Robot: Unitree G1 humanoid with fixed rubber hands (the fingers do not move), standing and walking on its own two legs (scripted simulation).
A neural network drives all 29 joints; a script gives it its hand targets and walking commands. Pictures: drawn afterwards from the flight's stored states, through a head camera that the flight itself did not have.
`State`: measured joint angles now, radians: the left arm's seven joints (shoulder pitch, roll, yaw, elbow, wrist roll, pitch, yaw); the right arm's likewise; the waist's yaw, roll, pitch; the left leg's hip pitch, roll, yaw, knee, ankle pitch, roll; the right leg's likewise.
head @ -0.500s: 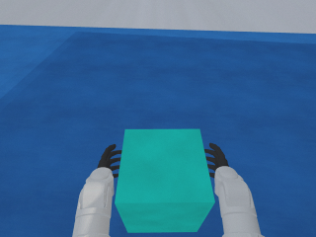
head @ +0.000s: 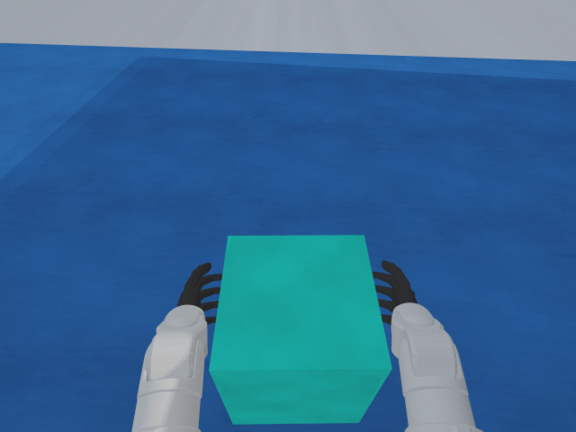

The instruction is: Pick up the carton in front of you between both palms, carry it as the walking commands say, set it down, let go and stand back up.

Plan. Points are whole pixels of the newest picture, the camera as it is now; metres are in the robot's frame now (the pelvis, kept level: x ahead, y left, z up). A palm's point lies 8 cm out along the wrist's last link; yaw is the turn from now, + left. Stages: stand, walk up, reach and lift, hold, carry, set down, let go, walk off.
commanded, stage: carry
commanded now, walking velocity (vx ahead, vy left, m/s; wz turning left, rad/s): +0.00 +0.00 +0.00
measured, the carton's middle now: (296, 333) +0.30 +0.00 -0.04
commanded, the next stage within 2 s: hold in 0.06 s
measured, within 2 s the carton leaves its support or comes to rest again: neither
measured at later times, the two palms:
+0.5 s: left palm (171, 340) +0.24 +0.16 +0.05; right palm (388, 301) +0.30 -0.13 +0.05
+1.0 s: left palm (195, 336) +0.30 +0.16 -0.05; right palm (371, 312) +0.35 -0.13 -0.06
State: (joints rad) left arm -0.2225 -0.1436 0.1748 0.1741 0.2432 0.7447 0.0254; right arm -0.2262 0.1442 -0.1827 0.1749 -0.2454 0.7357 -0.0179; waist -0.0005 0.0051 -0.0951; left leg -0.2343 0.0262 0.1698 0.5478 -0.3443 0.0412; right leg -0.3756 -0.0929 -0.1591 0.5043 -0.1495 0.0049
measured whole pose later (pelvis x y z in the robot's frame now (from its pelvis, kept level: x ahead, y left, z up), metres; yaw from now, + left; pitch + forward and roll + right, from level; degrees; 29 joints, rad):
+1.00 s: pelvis -0.03 -0.06 -0.02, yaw +12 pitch +9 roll +0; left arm -0.65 -0.13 0.54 0.65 0.46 0.32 -0.08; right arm -0.60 0.23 -0.52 0.53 -0.43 0.36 -0.02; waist -0.01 0.03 0.12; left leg -0.58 -0.04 -0.13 0.75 -0.32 -0.03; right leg -0.64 0.05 0.04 0.70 -0.21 -0.01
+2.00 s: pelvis -0.08 -0.06 -0.27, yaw +13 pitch +47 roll +2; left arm -1.15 0.10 0.35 0.83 0.16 0.25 0.05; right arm -1.02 0.04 -0.51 0.61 -0.19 0.28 -0.10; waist -0.05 0.03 -0.08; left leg -2.02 -0.15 -0.07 1.78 -0.59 -0.06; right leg -2.09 0.10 0.10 1.72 -0.44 0.06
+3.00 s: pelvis -0.09 -0.04 -0.38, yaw +13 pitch +40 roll -3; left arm -1.50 0.25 0.13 1.14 0.04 0.18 0.11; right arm -1.30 -0.13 -0.51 0.88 -0.09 0.20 -0.07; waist -0.11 0.02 0.28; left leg -2.22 -0.18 -0.05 2.20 -0.67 -0.03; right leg -2.26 0.06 0.05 2.11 -0.54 0.09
